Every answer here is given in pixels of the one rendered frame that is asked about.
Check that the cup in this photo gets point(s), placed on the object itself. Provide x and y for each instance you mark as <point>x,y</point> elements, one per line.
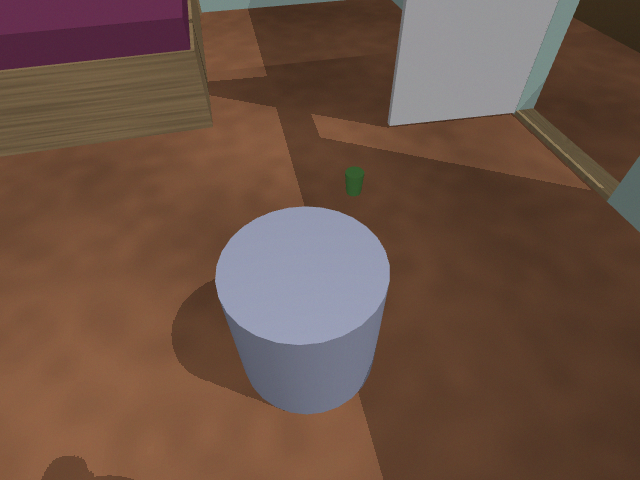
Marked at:
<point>354,180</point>

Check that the bed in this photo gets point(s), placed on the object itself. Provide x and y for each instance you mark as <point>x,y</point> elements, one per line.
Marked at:
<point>80,72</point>

